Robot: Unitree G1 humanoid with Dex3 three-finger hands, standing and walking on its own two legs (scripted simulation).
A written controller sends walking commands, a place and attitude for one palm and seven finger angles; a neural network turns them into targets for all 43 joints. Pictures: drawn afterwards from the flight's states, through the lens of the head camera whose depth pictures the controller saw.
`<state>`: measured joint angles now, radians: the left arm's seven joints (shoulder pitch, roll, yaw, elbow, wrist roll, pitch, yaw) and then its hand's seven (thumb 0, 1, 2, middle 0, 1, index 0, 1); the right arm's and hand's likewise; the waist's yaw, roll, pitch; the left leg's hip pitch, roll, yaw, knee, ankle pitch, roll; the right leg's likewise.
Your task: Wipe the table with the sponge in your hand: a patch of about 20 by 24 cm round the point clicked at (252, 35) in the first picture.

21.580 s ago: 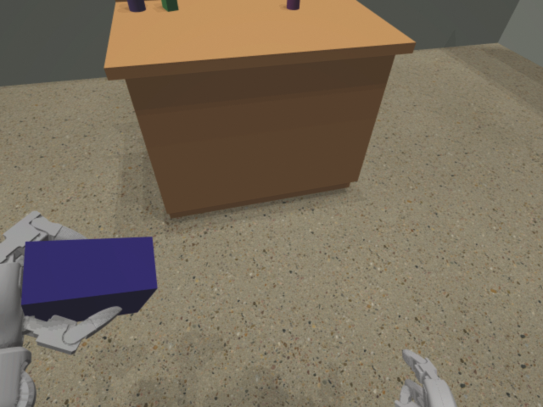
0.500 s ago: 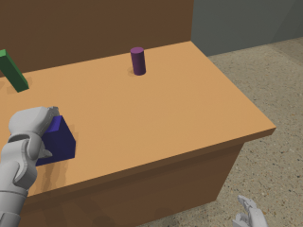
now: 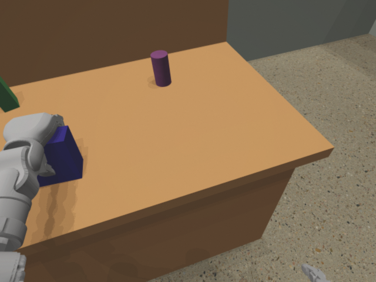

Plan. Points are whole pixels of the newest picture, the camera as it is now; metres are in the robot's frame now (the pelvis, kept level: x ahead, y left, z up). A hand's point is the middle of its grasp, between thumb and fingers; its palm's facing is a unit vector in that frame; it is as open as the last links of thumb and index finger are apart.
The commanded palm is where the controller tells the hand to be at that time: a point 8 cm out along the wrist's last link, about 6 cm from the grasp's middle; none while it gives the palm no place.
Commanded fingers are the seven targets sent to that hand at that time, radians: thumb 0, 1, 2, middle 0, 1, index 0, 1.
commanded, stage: wipe forward along the first lane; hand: left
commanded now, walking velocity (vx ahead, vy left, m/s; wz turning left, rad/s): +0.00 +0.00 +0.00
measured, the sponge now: (51, 163) +0.34 +0.35 +0.08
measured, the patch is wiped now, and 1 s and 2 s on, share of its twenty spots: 0.20 0.35 0.60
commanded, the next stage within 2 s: slide across to the middle lane in 0.56 s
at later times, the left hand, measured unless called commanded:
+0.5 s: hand (50, 129) +0.40 +0.37 +0.12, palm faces -0.14 +0.03 -0.99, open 10.1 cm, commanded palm +0.40 +0.35 +0.15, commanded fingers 0.00 0.10 1.30 -1.20 -1.60 -1.20 -1.60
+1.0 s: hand (59, 120) +0.43 +0.35 +0.12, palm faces -0.06 +0.03 -1.00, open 10.1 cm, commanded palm +0.42 +0.32 +0.18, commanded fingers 0.00 0.10 1.30 -1.20 -1.60 -1.20 -1.60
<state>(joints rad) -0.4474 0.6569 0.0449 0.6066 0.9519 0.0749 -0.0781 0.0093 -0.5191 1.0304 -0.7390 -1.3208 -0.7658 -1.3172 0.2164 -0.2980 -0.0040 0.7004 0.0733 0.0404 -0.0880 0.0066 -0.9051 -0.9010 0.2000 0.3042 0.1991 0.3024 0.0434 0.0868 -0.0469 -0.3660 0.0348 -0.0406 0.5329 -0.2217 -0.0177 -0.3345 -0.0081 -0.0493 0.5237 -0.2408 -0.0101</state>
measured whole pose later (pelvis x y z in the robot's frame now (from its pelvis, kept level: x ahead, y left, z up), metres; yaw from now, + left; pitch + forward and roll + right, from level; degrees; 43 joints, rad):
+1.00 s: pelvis +0.03 +0.02 +0.00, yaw +0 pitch +6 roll -1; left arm -0.65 0.63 -0.06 0.74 0.97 0.13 0.00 0.01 -0.53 1.04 -0.74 -1.32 -0.77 -1.32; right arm 0.25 -0.28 -0.02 0.74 0.08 0.05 -0.06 0.01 -0.91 -0.90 0.20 0.30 0.20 0.30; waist 0.03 0.06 -0.06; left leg -0.37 0.01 -0.03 0.51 -0.24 0.00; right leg -0.32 -0.03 -0.04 0.46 -0.24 0.02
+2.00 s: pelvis +0.05 +0.01 +0.00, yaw +0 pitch +4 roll +0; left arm -0.39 0.47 -0.16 0.29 0.96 0.43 -0.03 0.01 -0.50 1.03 -0.71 -1.34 -0.74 -1.34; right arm 0.09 -0.28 0.03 0.65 0.08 0.09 -0.03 0.01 -0.91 -0.90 0.20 0.30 0.20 0.30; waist 0.06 0.09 -0.07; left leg -0.27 0.01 -0.02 0.48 -0.27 -0.01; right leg -0.24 -0.03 -0.03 0.47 -0.29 0.01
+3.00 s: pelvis +0.05 +0.00 +0.00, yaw -1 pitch +1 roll +0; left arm 0.02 0.41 -0.19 -0.25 0.97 0.57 0.00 0.02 -0.48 1.03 -0.69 -1.35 -0.71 -1.35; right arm 0.05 -0.27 0.04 0.60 0.08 0.10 0.03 0.01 -0.91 -0.90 0.20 0.30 0.19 0.30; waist 0.10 0.11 -0.08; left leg -0.25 0.02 -0.01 0.54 -0.31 -0.02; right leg -0.24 -0.02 -0.01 0.56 -0.34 0.00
